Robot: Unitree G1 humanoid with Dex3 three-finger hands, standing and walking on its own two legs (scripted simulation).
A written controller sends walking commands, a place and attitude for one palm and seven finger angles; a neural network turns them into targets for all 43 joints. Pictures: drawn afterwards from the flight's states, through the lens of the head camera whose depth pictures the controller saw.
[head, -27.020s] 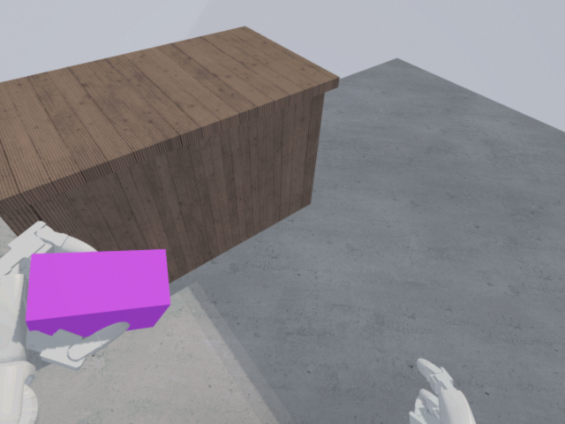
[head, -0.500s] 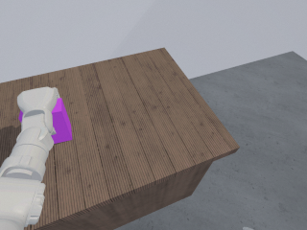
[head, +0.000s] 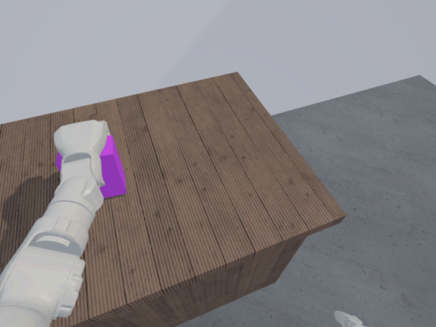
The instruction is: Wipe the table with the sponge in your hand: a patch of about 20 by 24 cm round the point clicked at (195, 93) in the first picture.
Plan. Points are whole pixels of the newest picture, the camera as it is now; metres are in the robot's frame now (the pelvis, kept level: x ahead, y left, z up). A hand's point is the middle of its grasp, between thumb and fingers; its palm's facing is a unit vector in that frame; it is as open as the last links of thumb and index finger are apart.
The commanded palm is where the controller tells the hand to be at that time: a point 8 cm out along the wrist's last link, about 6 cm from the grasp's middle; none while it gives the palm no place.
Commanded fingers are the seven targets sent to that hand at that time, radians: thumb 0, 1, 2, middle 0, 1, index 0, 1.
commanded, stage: slide across to the middle lane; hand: left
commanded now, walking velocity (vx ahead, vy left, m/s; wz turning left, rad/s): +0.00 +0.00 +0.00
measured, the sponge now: (97, 176) +0.41 +0.28 +0.00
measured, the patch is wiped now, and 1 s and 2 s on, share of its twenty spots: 0.40 0.70 0.90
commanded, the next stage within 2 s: wipe back along the middle lane in 0.16 s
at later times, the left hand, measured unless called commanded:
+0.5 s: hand (112, 158) +0.42 +0.24 +0.05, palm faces -0.05 -0.03 -1.00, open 10.3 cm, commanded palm +0.39 +0.22 +0.10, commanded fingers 0.00 0.10 1.30 -1.20 -1.60 -1.20 -1.60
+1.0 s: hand (111, 182) +0.37 +0.23 +0.05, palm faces -0.03 -0.03 -1.00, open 10.3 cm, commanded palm +0.33 +0.21 +0.08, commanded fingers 0.00 0.10 1.30 -1.20 -1.60 -1.20 -1.60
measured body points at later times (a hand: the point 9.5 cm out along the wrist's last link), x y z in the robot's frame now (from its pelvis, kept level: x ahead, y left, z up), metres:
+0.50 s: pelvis +0.01 -0.01 +0.00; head +0.04 -0.02 +0.45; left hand +0.42 +0.24 +0.11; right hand +0.13 -0.27 -0.13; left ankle +0.01 +0.09 -0.73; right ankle -0.02 -0.12 -0.73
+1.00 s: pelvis +0.00 -0.01 +0.00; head +0.00 -0.03 +0.45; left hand +0.36 +0.22 +0.10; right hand +0.19 -0.25 -0.10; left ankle +0.01 +0.09 -0.73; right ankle -0.02 -0.12 -0.73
